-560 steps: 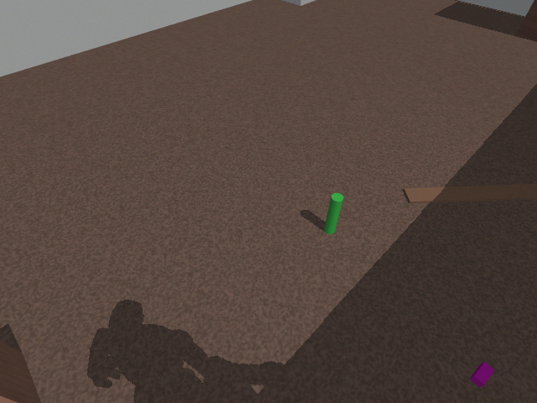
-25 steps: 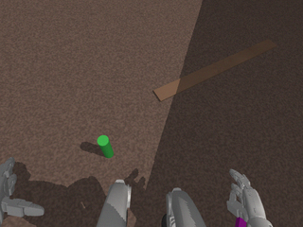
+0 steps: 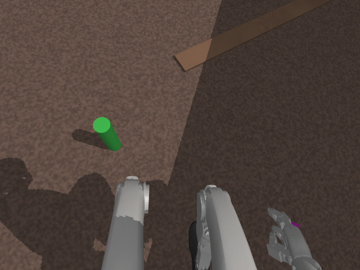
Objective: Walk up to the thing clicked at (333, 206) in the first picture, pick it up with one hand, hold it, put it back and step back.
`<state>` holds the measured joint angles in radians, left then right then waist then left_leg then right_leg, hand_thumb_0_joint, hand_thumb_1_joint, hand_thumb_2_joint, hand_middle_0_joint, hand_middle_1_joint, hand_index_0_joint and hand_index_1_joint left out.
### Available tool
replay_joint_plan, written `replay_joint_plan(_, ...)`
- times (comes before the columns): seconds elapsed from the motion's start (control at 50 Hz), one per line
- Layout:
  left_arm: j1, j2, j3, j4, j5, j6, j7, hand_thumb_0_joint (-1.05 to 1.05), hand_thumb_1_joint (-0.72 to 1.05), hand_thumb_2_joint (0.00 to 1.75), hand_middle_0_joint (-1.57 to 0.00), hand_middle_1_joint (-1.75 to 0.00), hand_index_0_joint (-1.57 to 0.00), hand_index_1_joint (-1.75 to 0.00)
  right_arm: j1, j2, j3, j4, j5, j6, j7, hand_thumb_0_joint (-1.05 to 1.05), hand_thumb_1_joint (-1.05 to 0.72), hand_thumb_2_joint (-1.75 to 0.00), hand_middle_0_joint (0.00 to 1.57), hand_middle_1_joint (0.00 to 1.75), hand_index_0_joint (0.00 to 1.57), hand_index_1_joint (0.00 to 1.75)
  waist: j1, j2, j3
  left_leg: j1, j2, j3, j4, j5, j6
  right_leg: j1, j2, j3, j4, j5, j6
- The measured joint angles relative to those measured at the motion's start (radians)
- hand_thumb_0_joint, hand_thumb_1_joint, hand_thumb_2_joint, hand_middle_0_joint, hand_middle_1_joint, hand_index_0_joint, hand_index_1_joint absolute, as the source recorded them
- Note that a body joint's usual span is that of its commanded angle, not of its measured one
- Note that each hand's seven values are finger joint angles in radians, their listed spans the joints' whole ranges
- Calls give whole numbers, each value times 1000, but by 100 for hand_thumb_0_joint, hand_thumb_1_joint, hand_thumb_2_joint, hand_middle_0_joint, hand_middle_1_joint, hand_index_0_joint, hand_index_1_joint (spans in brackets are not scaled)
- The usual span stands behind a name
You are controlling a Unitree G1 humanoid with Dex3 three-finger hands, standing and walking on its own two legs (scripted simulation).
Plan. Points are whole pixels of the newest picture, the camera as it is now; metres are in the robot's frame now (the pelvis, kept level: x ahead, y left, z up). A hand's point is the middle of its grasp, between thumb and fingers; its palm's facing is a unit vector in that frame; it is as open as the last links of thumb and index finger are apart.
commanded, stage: go down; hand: left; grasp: from the side
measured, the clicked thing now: (108, 136) +0.47 +0.26 -0.37
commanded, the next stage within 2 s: approach in 0.90 s
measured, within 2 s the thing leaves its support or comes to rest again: neither
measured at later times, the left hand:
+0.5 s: hand out of the picture +0.36 +0.43 -0.05, palm faces +0.27 -0.96 -0.10, open 17.6 cm
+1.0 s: hand out of the picture +0.37 +0.44 -0.06, palm faces +0.28 -0.96 -0.08, open 17.6 cm
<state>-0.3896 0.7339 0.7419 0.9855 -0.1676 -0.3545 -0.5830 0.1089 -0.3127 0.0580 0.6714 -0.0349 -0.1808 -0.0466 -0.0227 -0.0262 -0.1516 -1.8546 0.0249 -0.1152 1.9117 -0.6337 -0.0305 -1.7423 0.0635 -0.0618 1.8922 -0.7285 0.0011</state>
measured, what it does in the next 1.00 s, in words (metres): lowers itself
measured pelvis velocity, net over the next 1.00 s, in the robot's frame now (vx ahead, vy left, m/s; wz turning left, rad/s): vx -0.02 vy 0.00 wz -0.06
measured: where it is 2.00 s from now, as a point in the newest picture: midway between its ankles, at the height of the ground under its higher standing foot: (165, 257)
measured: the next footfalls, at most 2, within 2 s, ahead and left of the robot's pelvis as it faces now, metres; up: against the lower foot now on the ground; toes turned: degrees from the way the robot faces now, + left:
none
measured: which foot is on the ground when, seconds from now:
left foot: down 0.00-1.00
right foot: down 0.00-1.00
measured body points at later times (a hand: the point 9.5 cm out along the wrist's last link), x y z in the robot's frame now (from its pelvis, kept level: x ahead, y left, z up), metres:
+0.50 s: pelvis -0.01 +0.00 -0.06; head +0.19 +0.07 +0.33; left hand +0.34 +0.48 -0.05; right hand +0.14 -0.27 -0.16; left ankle +0.08 +0.13 -0.45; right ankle +0.06 -0.12 -0.45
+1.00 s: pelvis -0.02 +0.00 -0.09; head +0.19 +0.07 +0.30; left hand +0.35 +0.49 -0.06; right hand +0.13 -0.27 -0.19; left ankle +0.08 +0.13 -0.45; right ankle +0.06 -0.12 -0.45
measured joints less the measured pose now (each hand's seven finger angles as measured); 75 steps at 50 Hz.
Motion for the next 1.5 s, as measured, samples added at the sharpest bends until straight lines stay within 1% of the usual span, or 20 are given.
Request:
replay_joint_plan(0.08, -45, 37, 27, 24, 7, 5, -26, -2, -50, 5, -5, -3, -4, -5, -1, -9, 14, -3, -2, 5, 0, 1, -89, -90, 20, 30, 21, 29, -13, -1, 5, -41, 2, -10, 41, -1, -2, -38, 5, -8, 36, 1, -1)
replay_joint_plan(0.18, -80, 76, 52, 52, 5, 15, -41, -2, -52, 4, -5, -3, -4, -4, 5, -20, 24, -6, -2, 12, -1, 1, -90, -90, 20, 30, 21, 29, -26, 0, 0, -80, 4, -15, 84, -3, -1, -75, 10, -12, 74, 0, 2)
replay_joint_plan(0.28, -97, 114, 66, 82, 2, 14, -51, -2, -54, 4, -5, -3, -4, -4, 10, -28, 31, -13, 0, 13, 2, 1, -90, -90, 20, 30, 21, 29, -31, 1, 8, -116, 6, -19, 118, -3, 0, -110, 13, -15, 108, 1, 4)
replay_joint_plan(0.36, -120, 130, 82, 89, -8, 5, -66, -2, -55, 4, -5, -3, -4, -5, 11, -32, 39, -9, -4, 12, 5, 1, -90, -90, 20, 30, 21, 29, -30, -4, 18, -148, 4, -21, 148, -3, 1, -141, 13, -16, 139, -2, 6)
replay_joint_plan(0.42, -141, 141, 92, 93, -8, 1, -76, -2, -55, 4, -5, -3, -4, -5, 7, -33, 43, -4, -8, 10, 7, 1, -90, -90, 20, 30, 21, 29, -30, -9, 26, -170, 3, -24, 174, -5, 1, -161, 13, -19, 163, -5, 7)
replay_joint_plan(0.6, -172, 165, 107, 80, 3, 21, -86, -2, -56, 6, -5, -4, -4, -6, -2, -29, 53, -8, -10, 15, 10, 1, -90, -90, 20, 30, 21, 30, -38, -11, 32, -212, 1, -31, 229, -10, 4, -196, 15, -25, 212, -12, 13)
replay_joint_plan(0.72, -175, 176, 109, 82, -3, 32, -89, -2, -57, 6, -5, -4, -3, -6, 1, -34, 58, -16, -7, 19, 12, 1, -90, -90, 20, 30, 21, 30, -39, -5, 32, -228, 0, -31, 245, -9, 7, -210, 15, -24, 227, -11, 15)
replay_joint_plan(0.86, -194, 201, 118, 105, -10, 24, -96, -2, -57, 6, -5, -4, -3, -6, 0, -41, 69, -21, -9, 22, 15, 1, -91, -90, 20, 30, 21, 30, -39, -8, 47, -248, 0, -34, 267, -5, 4, -232, 17, -27, 251, -9, 13)
replay_joint_plan(0.94, -209, 214, 135, 110, -14, 22, -104, -2, -57, 6, -5, -4, -3, -6, -1, -46, 77, -20, -14, 24, 17, 1, -90, -90, 20, 30, 21, 30, -42, -14, 56, -262, 0, -40, 283, -5, 1, -246, 18, -32, 267, -9, 13)
replay_joint_plan(1.08, -223, 252, 147, 132, -6, 22, -113, -2, -58, 6, -6, -5, -4, -7, -5, -49, 90, -21, -21, 26, 16, 1, -91, -90, 20, 30, 21, 30, -51, -21, 66, -274, 1, -52, 308, -8, -3, -256, 22, -42, 287, -9, 11)
replay_joint_plan(1.12, -226, 265, 147, 153, -17, 10, -114, -2, -59, 5, -7, -5, -4, -7, -7, -53, 96, -23, -23, 24, 17, 1, -91, -90, 20, 30, 21, 30, -55, -22, 71, -280, 1, -55, 317, -9, -2, -261, 24, -44, 293, -9, 12)
replay_joint_plan(1.16, -232, 274, 146, 180, -35, -16, -118, -2, -59, 4, -7, -5, -5, -7, -8, -57, 103, -26, -26, 20, 20, 1, -91, -90, 20, 30, 21, 30, -58, -25, 76, -290, 3, -58, 329, -10, 0, -270, 26, -46, 303, -8, 13)
replay_joint_plan(1.24, -253, 279, 141, 236, -75, -95, -124, -2, -60, 2, -8, -4, -6, -7, -22, -66, 127, -30, -41, 11, 28, 1, -90, -90, 20, 30, 21, 30, -68, -41, 101, -318, 5, -67, 372, -14, 1, -296, 33, -53, 338, -8, 18)
replay_joint_plan(1.3, -275, 270, 125, 285, -98, -155, -120, -2, -61, 1, -8, -4, -6, -7, -42, -67, 149, -35, -57, 7, 35, 1, -90, -90, 20, 30, 21, 30, -79, -61, 129, -342, 7, -79, 415, -18, 0, -317, 39, -62, 375, -10, 21)
replay_joint_plan(1.38, -288, 252, 125, 335, -86, -220, -100, -2, -61, 1, -8, -5, -6, -7, -77, -61, 183, -45, -88, 16, 48, 1, -90, -90, 20, 30, 21, 30, -100, -98, 176, -372, 8, -104, 482, -28, -3, -341, 50, -79, 428, -13, 26)
replay_joint_plan(1.44, -277, 235, 144, 326, -55, -260, -76, -2, -61, 1, -9, -5, -7, -7, -105, -53, 210, -52, -117, 36, 55, 1, -90, -90, 20, 30, 21, 30, -115, -129, 222, -385, 9, -124, 532, -37, -5, -350, 58, -94, 464, -16, 29)
replay_joint_plan(1.5, -262, 220, 154, 289, -29, -292, -51, -2, -61, 1, -9, -5, -7, -8, -129, -44, 234, -52, -146, 61, 63, 1, -90, -90, 20, 30, 21, 30, -125, -156, 262, -394, 6, -141, 572, -43, -7, -353, 63, -106, 494, -20, 32)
